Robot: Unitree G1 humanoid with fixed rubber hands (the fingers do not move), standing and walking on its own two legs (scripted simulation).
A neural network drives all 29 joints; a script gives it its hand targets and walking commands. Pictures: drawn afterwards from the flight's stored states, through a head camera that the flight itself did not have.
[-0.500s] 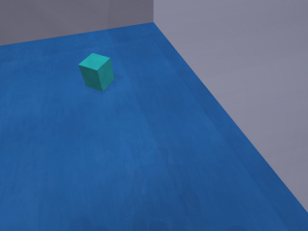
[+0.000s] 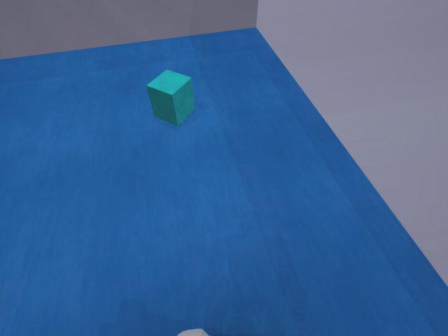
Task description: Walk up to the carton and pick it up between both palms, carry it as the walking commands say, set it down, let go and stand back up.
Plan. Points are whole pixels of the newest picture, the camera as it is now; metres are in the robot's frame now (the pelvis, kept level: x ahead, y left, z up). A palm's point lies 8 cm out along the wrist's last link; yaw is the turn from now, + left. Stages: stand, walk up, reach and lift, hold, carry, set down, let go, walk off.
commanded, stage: walk up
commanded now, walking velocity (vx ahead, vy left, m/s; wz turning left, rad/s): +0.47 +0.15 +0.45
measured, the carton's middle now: (172, 97) +1.59 +0.38 -0.64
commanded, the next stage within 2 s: none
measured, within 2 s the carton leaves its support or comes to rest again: neither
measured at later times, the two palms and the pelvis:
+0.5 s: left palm (96, 262) +0.29 +0.31 -0.11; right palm out of the picture +0.10 -0.15 -0.12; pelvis +0.17 +0.07 +0.00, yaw +7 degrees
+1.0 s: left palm (111, 284) +0.24 +0.26 -0.12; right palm (270, 145) +0.63 -0.11 -0.11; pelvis +0.42 +0.07 +0.01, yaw +11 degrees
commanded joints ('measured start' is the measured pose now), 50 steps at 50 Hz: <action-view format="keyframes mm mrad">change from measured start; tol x32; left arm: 1 -19 172 29 -76 8 -54 7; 26 -342 109 -2 -266 -13 -28 -113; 31 324 361 67 -53 20 -68 -76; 50 211 212 35 -13 23 -55 -57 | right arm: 1 -85 -91 -29 -148 -5 -49 40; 6 511 -206 -88 70 -15 -68 4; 10 79 -243 -60 -91 -28 -96 -18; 31 241 -58 -8 -55 35 -123 -35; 50 -226 -44 -29 -187 -22 -62 51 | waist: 1 -36 -221 30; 4 -152 -228 -30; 7 -171 444 -10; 25 -117 121 141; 31 144 -352 -345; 50 31 -206 122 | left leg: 1 -110 123 -26 -49 -26 -5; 5 574 19 137 -306 -64 -10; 8 242 447 -794 -885 -744 128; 29 293 184 -64 -396 507 90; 31 -91 -3 2 172 -249 23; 35 -219 73 -40 365 -50 26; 50 60 68 120 -342 147 -7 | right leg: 1 -32 -368 265 -370 -306 -118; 8 -735 -55 123 923 -204 -33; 26 -386 -51 -11 104 128 -18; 29 10 1 -31 -67 164 -41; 31 563 -488 548 -203 35 -129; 50 -37 -306 123 -297 226 -132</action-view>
